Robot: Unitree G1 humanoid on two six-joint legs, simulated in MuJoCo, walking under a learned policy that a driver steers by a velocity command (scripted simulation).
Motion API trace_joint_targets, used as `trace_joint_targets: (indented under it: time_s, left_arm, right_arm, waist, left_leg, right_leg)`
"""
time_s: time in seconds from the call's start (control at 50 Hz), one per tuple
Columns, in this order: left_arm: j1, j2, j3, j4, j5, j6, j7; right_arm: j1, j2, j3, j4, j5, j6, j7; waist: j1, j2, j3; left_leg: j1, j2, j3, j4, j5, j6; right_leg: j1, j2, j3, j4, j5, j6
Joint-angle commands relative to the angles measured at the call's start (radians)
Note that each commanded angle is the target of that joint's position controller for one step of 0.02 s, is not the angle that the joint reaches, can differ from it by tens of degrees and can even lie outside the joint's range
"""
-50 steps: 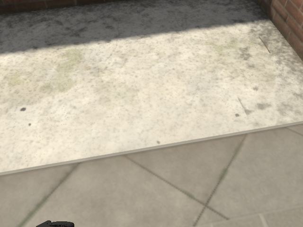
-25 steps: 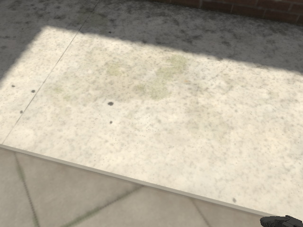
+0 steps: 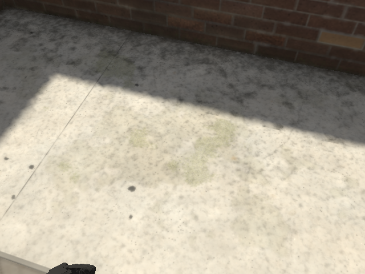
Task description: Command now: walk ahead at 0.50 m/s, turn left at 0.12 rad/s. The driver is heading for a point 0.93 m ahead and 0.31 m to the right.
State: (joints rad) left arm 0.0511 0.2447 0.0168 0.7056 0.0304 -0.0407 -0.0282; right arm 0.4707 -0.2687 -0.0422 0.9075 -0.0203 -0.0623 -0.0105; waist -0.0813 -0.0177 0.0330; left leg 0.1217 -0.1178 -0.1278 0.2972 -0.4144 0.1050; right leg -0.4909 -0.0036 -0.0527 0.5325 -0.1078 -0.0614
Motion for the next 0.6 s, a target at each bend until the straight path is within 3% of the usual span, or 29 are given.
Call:
trace_joint_targets:
  time_s: [0.02,0.04,0.06,0.08,0.1,0.12,0.16,0.22,0.32,0.42,0.48,0.5,0.52,0.54,0.56,0.58,0.6]
  left_arm:
    - [0.398,0.208,0.07,0.043,0.021,-0.029,0.039]
    - [0.444,0.312,0.098,0.055,0.033,-0.024,0.037]
    - [0.377,0.227,0.082,0.058,-0.008,-0.014,0.023]
    - [0.279,0.168,0.068,0.045,-0.017,-0.013,0.019]
    - [0.235,0.121,0.056,0.046,-0.011,-0.019,0.015]
    - [0.225,0.103,0.049,0.058,-0.009,-0.025,0.017]
    - [0.24,0.092,0.042,0.088,-0.013,-0.039,0.018]
    - [0.289,0.116,0.049,0.126,-0.024,-0.056,0.014]
    - [0.35,0.114,0.047,0.172,-0.027,-0.054,0.01]
    - [0.418,0.133,0.05,0.214,-0.02,-0.049,0.017]
    - [0.411,0.145,0.052,0.229,-0.014,-0.041,0.027]
    - [0.4,0.152,0.052,0.232,-0.014,-0.038,0.029]
    - [0.39,0.146,0.049,0.234,-0.017,-0.035,0.029]
    - [0.374,0.113,0.037,0.201,-0.025,-0.039,0.026]
    - [0.494,-0.007,0.01,0.175,-0.057,-0.037,0.024]
    - [0.437,0.128,0.044,0.2,-0.027,-0.024,0.037]
    - [0.371,0.127,0.052,0.185,-0.026,-0.023,0.031]
  right_arm:
    - [-0.035,-0.132,-0.021,-0.064,0.005,-0.021,0.0]
    - [0.088,-0.05,-0.009,-0.075,0.039,-0.019,0.005]
    - [0.041,-0.129,-0.021,-0.062,0.001,-0.016,-0.001]
    - [-0.03,-0.124,-0.023,-0.074,-0.001,-0.015,0.004]
    - [-0.082,-0.106,-0.015,-0.083,-0.003,-0.016,0.01]
    - [-0.1,-0.095,-0.014,-0.087,-0.006,-0.008,0.016]
    - [-0.08,-0.073,-0.007,-0.079,-0.019,0.013,0.03]
    - [-0.139,-0.054,0.001,-0.094,-0.023,0.024,0.041]
    - [-0.364,-0.025,0.022,-0.159,-0.015,0.02,0.05]
    - [-0.485,-0.035,0.026,-0.191,-0.008,0.015,0.045]
    - [-0.464,-0.057,0.016,-0.19,-0.012,0.006,0.037]
    - [-0.385,-0.068,0.008,-0.166,-0.016,-0.001,0.031]
    - [-0.233,-0.091,-0.006,-0.114,-0.025,-0.014,0.022]
    - [-0.052,-0.163,-0.027,-0.078,-0.048,-0.025,0.007]
    - [-0.001,-0.267,-0.056,-0.071,-0.053,-0.016,0.002]
    - [-0.048,-0.2,-0.047,-0.078,-0.017,-0.003,0.006]
    - [-0.147,-0.136,-0.028,-0.09,-0.01,-0.004,0.007]
  waist:
    - [0.231,-0.004,-0.23]
    - [0.175,-0.246,-0.337]
    - [0.152,-0.123,-0.264]
    - [0.118,-0.048,-0.116]
    - [0.109,0.007,-0.057]
    - [0.089,-0.01,-0.024]
    - [0.06,-0.055,-0.025]
    - [0.057,-0.051,-0.006]
    - [0.102,-0.049,0.037]
    - [0.136,-0.054,0.041]
    - [0.11,-0.056,0.034]
    - [0.07,-0.051,-0.001]
    - [0.004,-0.014,-0.082]
    - [-0.064,0.07,-0.21]
    - [-0.018,0.298,-0.338]
    - [-0.022,0.139,-0.278]
    - [0.017,0.097,-0.131]
  left_leg:
    - [-0.273,0.185,-0.004,0.577,0.808,0.019]
    - [-0.595,-0.016,0.081,0.944,0.064,-0.03]
    - [-0.692,0.014,-0.004,1.028,-0.056,-0.014]
    - [-0.718,0.067,-0.004,1.014,0.022,-0.016]
    - [-0.706,0.102,0.011,0.965,0.07,-0.018]
    - [-0.688,0.13,0.028,0.917,0.085,-0.022]
    - [-0.626,0.15,0.053,0.857,0.104,-0.041]
    - [-0.686,0.181,0.094,0.779,0.161,-0.066]
    - [-0.722,0.205,0.159,0.485,0.347,-0.099]
    - [-0.668,0.173,0.185,0.312,0.381,-0.075]
    - [-0.59,0.144,0.184,0.25,0.28,-0.036]
    - [-0.486,0.116,0.188,0.21,0.25,-0.021]
    - [-0.287,0.106,0.186,0.145,0.276,0.004]
    - [-0.025,0.286,-0.001,0.126,0.197,0.053]
    - [0.23,0.575,-0.432,0.037,0.113,0.17]
    - [0.126,0.554,-0.484,-0.021,0.028,0.162]
    - [-0.009,0.505,-0.322,-0.049,0.044,0.13]
  right_leg:
    - [0.583,-0.146,0.186,-0.073,-0.119,-0.1]
    - [0.801,-0.416,0.681,-0.159,-0.156,-0.245]
    - [0.713,-0.397,0.786,-0.238,-0.172,-0.242]
    - [0.572,-0.365,0.605,-0.247,-0.163,-0.226]
    - [0.478,-0.316,0.491,-0.274,-0.075,-0.203]
    - [0.418,-0.271,0.403,-0.296,-0.01,-0.177]
    - [0.351,-0.221,0.302,-0.332,0.097,-0.154]
    - [0.348,-0.204,0.233,-0.384,0.15,-0.166]
    - [0.365,-0.148,0.125,-0.415,0.213,-0.136]
    - [0.463,-0.19,0.118,-0.369,0.301,-0.12]
    - [0.523,-0.221,0.133,-0.277,0.448,-0.105]
    - [0.522,-0.21,0.13,-0.182,0.558,-0.094]
    - [0.471,-0.165,0.098,-0.007,0.571,-0.075]
    - [0.293,-0.113,0.065,0.258,0.325,-0.055]
    - [-0.05,0.056,-0.011,0.596,-0.353,-0.012]
    - [-0.128,0.025,0.094,0.69,-0.4,-0.027]
    - [-0.142,-0.021,0.118,0.682,-0.308,-0.034]
